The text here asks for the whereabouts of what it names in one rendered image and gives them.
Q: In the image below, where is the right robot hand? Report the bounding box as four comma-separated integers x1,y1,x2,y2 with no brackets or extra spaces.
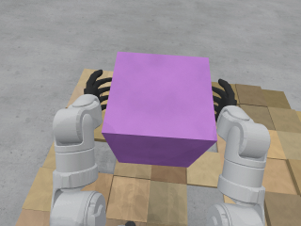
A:
212,78,237,122

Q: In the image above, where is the left robot forearm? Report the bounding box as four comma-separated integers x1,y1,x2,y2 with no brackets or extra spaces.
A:
49,94,103,226

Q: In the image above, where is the right robot forearm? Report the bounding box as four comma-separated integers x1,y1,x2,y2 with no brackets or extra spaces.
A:
216,105,271,226

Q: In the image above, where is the robot left upper arm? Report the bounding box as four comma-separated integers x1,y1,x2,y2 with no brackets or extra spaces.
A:
50,190,106,226

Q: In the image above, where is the left robot hand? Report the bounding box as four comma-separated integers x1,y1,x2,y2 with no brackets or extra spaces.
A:
84,69,112,111

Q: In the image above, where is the carton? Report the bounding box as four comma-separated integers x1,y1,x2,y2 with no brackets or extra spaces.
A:
102,52,217,168

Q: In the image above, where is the robot right upper arm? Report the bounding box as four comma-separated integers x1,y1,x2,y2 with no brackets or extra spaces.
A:
206,202,263,226

